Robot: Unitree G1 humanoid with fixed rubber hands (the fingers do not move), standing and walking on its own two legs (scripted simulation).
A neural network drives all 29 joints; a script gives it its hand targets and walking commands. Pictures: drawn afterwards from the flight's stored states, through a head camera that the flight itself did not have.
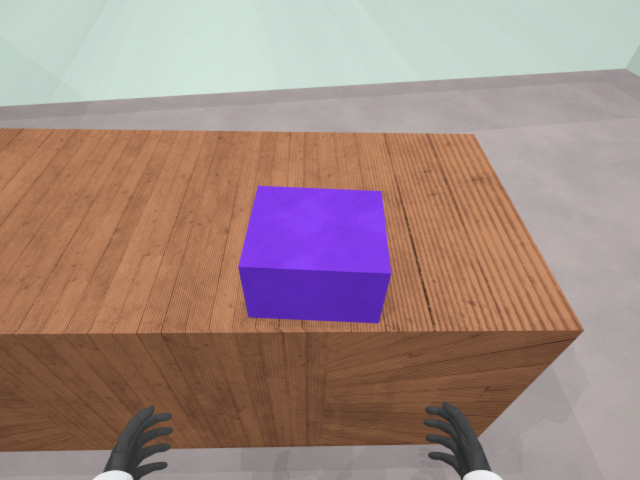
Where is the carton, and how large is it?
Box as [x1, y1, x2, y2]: [238, 186, 390, 322]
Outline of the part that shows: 258,186 238,266 248,317 378,322 390,276 381,191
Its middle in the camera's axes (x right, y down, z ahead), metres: -0.01 +0.01 +0.70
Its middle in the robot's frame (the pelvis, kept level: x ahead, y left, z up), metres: +0.52 +0.04 -0.05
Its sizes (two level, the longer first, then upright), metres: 0.233 0.200 0.140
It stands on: a pedestal, 0.65 m high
